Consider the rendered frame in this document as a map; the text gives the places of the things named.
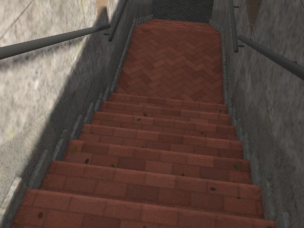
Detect stairs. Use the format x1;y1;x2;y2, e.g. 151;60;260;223
139;19;219;32
10;93;276;228

